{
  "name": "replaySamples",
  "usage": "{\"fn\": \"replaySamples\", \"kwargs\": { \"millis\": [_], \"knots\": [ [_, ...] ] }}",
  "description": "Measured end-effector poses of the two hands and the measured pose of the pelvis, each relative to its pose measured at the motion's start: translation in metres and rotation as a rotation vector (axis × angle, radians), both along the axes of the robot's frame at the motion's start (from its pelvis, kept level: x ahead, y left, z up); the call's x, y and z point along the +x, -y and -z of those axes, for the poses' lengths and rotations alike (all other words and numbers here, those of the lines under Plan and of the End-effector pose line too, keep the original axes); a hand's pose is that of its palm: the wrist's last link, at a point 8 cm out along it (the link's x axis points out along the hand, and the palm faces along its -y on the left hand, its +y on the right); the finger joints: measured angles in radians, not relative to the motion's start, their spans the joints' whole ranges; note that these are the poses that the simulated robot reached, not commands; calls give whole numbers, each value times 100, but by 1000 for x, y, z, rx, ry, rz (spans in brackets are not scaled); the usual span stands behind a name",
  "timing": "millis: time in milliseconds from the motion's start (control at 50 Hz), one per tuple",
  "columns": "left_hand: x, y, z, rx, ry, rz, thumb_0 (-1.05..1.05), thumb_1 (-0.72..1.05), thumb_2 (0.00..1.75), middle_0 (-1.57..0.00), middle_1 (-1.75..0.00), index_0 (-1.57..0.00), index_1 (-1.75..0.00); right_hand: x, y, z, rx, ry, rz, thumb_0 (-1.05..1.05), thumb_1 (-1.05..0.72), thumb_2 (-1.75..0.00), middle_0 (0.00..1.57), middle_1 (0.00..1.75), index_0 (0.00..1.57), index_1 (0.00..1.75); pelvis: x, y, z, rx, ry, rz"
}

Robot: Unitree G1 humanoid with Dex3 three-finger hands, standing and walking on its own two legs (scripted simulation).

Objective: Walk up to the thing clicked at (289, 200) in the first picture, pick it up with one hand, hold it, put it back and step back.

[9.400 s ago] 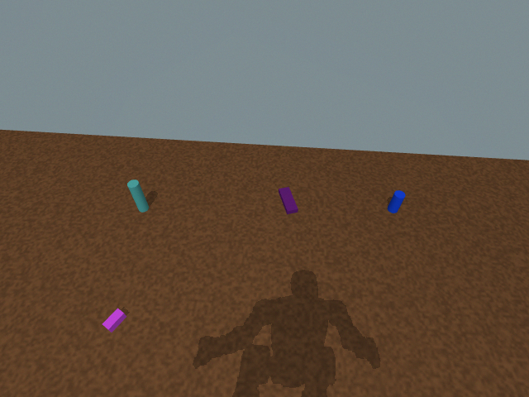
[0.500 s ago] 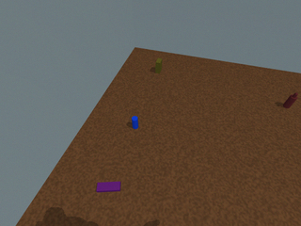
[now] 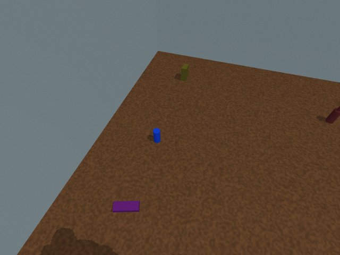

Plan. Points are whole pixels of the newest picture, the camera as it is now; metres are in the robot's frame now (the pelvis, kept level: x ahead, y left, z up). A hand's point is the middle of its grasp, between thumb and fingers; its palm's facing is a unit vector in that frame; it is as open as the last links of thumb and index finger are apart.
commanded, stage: stand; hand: left
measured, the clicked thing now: (126, 206) +0.50 +0.26 -0.77
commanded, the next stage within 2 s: none
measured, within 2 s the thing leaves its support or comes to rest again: neither
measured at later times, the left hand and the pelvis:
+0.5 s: hand out of the picture +0.09 +0.26 -0.16, palm faces -0.03 -0.94 -0.34, open 7.3 cm; pelvis +0.01 +0.01 +0.00, yaw +0 degrees
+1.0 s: hand out of the picture +0.07 +0.26 -0.16, palm faces -0.02 -0.94 -0.34, open 7.3 cm; pelvis +0.01 +0.01 +0.00, yaw +1 degrees
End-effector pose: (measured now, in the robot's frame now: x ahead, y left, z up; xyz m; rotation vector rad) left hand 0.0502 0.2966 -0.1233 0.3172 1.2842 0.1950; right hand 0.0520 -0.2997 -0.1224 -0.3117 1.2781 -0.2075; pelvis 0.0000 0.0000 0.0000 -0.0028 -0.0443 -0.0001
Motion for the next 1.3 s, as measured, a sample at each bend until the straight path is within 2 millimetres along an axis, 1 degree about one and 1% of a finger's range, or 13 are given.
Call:
{"fn": "replaySamples", "kwargs": {
  "millis": [260,420,580,900,1020,1300],
  "knots": [
    [24,-2,-2,-1,51,22,0,91,90,-20,-30,-20,-30,21,-5,-3,-2,39,-20,0,-91,-90,20,30,21,30,6,-4,0,-1,-3,-3],
    [32,-5,-3,2,70,24,0,91,90,-20,-30,-20,-30,30,-7,-6,-8,59,-25,0,-91,-90,20,30,21,30,9,-6,0,-1,0,-5],
    [30,-8,-3,2,66,17,0,91,90,-20,-30,-20,-30,31,-9,-7,-11,59,-31,0,-91,-90,20,30,21,30,9,-8,0,0,1,-8],
    [12,-10,-1,4,18,-3,0,91,90,-20,-30,-20,-30,27,-11,-3,-2,29,-30,0,-91,-90,20,30,21,30,11,-9,0,1,-4,-15],
    [13,-10,-1,5,19,-6,0,91,90,-20,-30,-20,-30,29,-11,-3,-3,29,-34,0,-91,-90,20,30,21,30,12,-8,0,1,-5,-17],
    [22,-8,-3,7,39,-4,0,91,90,-20,-30,-20,-30,38,-9,-4,-5,47,-47,0,-91,-90,20,30,21,30,15,-6,0,1,-5,-20]
  ]
}}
